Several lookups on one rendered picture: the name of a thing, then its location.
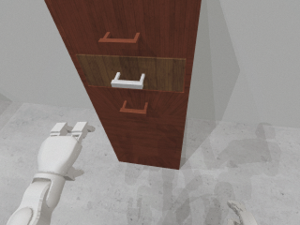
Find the cabinet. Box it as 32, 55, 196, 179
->
44, 0, 202, 170

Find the drawer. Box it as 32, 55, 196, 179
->
76, 53, 186, 92

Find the left robot hand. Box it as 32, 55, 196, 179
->
37, 122, 96, 181

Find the handle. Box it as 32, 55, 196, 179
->
119, 108, 147, 117
111, 72, 145, 90
98, 38, 139, 50

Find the robot left forearm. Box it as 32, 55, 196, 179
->
6, 172, 66, 225

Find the right robot hand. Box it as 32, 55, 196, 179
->
227, 200, 259, 225

